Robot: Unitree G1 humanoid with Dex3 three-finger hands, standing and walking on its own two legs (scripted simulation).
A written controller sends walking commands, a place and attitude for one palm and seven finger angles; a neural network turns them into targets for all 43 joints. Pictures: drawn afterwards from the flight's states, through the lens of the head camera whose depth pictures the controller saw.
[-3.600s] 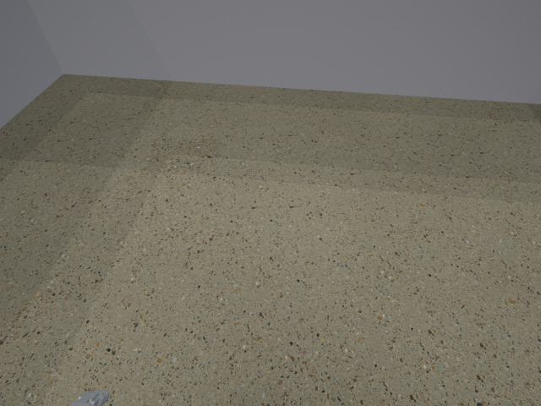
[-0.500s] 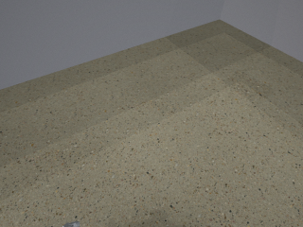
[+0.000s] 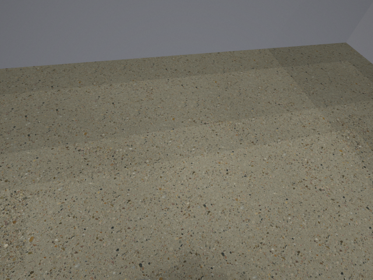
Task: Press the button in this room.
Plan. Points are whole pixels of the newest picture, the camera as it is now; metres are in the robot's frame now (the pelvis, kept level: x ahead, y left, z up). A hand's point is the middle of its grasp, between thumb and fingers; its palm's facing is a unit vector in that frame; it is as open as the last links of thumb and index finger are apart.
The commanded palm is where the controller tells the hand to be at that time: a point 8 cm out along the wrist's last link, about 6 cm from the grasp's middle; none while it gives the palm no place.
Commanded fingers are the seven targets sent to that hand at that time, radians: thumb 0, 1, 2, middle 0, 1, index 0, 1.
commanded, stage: turn or walk to find it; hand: left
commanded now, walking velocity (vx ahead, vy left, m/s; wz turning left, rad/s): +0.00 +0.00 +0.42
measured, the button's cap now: out of the picture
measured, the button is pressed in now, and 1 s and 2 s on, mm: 0 0 0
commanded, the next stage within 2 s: none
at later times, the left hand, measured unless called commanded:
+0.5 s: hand out of the picture +0.06 +0.19 -0.13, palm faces +0.19 -0.94 -0.28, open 7.4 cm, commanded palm none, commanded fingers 0.00 0.90 0.90 -0.20 -0.30 -0.20 -0.30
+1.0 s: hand out of the picture -0.12 +0.22 -0.17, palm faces +0.45 -0.86 -0.24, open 7.4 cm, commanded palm none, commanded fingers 0.00 0.90 0.90 -0.20 -0.30 -0.20 -0.30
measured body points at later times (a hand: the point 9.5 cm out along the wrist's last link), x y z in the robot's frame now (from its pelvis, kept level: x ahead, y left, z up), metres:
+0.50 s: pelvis -0.02 -0.02 +0.01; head +0.01 -0.04 +0.46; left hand +0.05 +0.24 -0.11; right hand +0.06 -0.26 -0.15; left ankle -0.01 +0.10 -0.71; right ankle +0.00 -0.13 -0.73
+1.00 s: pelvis -0.05 +0.01 +0.01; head -0.03 +0.05 +0.45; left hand -0.15 +0.26 -0.15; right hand +0.15 -0.18 -0.12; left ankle -0.08 +0.10 -0.72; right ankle -0.01 -0.14 -0.67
